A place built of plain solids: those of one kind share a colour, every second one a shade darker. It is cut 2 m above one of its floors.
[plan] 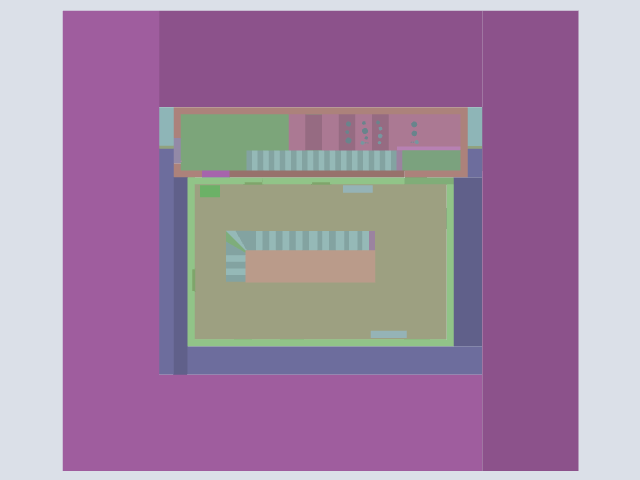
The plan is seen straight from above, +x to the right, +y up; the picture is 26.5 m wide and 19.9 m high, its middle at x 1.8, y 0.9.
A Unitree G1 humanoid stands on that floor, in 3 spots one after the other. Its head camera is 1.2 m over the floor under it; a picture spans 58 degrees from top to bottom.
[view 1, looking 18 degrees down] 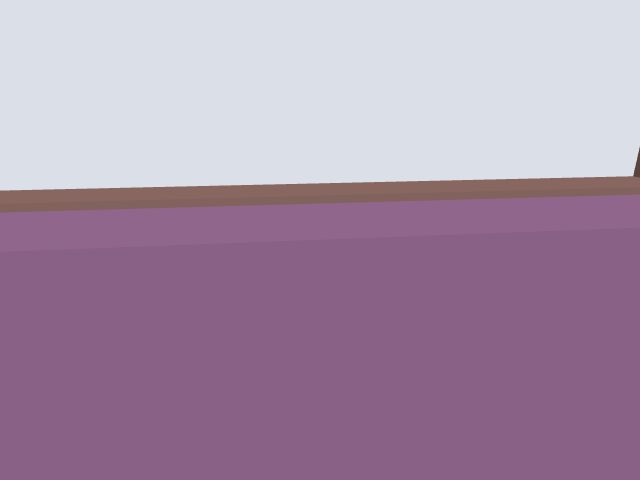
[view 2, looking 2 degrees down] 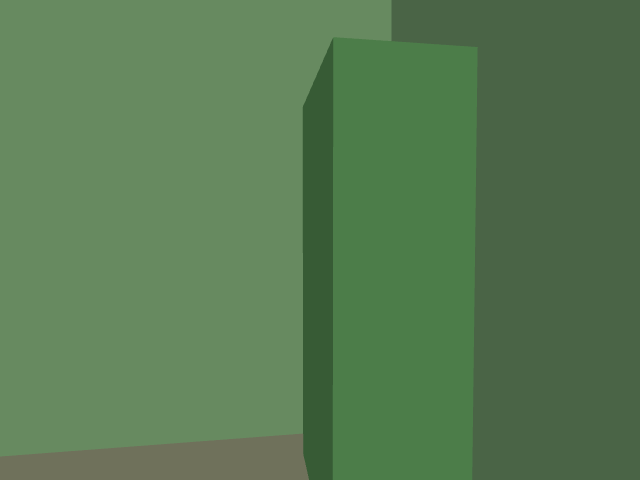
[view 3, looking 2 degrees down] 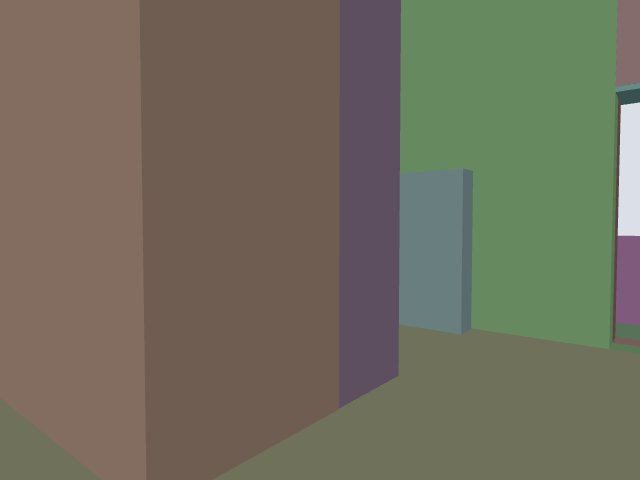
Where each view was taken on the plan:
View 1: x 5.57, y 4.20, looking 83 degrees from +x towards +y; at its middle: guard_out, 0.44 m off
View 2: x -0.96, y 2.41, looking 171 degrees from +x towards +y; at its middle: lockers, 1.68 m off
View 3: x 5.74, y -1.76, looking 129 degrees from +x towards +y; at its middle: wall_own_block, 2.63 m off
